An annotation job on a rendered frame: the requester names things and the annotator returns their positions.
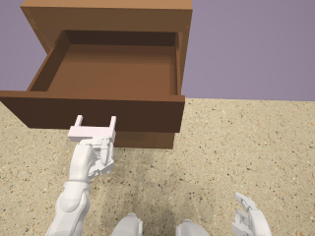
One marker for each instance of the robot shin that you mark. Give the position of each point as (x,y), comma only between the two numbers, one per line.
(132,214)
(187,220)

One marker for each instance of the left robot forearm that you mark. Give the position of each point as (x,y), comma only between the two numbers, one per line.
(71,209)

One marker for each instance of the robot left hand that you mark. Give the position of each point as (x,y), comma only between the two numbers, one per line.
(99,151)

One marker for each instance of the drawer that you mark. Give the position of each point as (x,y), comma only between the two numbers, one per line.
(133,75)

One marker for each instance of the handle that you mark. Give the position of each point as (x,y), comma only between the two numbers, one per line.
(78,132)

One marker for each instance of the robot right hand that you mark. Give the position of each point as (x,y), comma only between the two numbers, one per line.
(252,224)

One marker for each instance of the robot left shin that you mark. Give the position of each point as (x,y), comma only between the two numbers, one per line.
(132,214)

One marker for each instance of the robot right shin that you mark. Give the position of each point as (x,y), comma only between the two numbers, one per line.
(187,220)

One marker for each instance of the cabinet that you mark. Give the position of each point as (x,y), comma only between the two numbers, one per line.
(49,17)

